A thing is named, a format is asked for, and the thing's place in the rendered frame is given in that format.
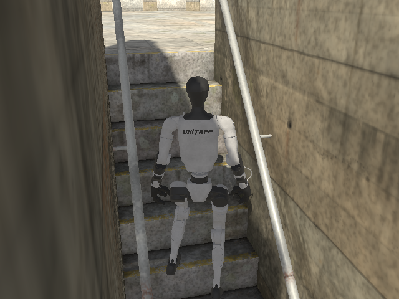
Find stairs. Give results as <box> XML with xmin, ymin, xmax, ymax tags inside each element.
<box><xmin>105</xmin><ymin>52</ymin><xmax>263</xmax><ymax>299</ymax></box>

